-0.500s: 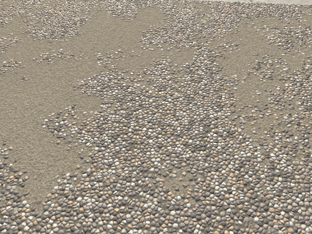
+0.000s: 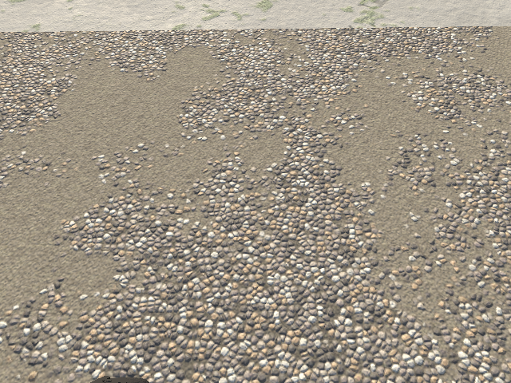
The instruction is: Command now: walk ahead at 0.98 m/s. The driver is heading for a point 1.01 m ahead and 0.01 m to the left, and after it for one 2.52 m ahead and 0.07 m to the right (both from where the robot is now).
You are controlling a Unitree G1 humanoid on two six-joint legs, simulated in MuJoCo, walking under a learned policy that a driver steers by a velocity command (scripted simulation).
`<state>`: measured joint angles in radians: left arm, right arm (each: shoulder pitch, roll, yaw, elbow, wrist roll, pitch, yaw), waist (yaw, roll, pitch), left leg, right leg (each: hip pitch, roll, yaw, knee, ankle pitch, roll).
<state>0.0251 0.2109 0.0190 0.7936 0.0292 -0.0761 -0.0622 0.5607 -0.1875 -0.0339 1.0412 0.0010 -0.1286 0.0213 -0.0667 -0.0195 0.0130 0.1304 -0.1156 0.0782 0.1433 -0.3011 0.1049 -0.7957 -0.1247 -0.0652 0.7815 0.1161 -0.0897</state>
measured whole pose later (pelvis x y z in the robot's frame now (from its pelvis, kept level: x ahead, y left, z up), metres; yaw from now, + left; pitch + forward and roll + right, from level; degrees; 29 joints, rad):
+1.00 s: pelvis +0.97 +0.02 -0.01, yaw +2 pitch +1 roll +1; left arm -0.04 0.22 -0.01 0.76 -0.01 -0.13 -0.05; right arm 0.54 -0.21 -0.02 1.03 0.02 -0.10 -0.01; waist -0.09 -0.03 0.06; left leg 0.17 -0.07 0.05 0.27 -0.43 0.06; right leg -0.62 0.01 -0.04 0.48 0.22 -0.08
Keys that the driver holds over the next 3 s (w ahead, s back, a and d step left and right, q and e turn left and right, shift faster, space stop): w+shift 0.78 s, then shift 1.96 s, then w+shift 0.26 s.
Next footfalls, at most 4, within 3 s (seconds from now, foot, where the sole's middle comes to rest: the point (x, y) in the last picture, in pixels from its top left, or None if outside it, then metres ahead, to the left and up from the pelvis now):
0.14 right None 0.35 -0.08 -0.77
0.60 left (217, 275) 0.81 0.09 -0.77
1.02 right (257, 167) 1.24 -0.05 -0.77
1.42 left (190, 175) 1.22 0.18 -0.77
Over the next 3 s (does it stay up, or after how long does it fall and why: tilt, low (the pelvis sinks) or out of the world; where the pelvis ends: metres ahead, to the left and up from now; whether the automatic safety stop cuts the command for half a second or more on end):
stays up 1.23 0.04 0.01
